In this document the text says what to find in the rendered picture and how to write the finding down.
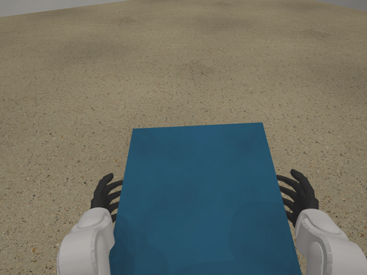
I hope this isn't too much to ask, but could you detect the carton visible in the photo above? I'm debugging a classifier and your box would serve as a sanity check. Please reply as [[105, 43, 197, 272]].
[[109, 123, 302, 275]]

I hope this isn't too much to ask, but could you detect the right robot forearm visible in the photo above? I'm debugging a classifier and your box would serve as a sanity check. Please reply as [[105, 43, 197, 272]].
[[295, 209, 367, 275]]

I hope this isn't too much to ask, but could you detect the left robot forearm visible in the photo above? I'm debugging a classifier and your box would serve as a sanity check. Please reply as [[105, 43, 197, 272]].
[[56, 207, 115, 275]]

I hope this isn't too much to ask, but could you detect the right robot hand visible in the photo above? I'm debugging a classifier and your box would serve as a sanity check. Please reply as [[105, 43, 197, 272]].
[[276, 169, 319, 228]]

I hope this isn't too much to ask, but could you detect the left robot hand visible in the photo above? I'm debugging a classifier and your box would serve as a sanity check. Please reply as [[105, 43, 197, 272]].
[[90, 173, 123, 223]]

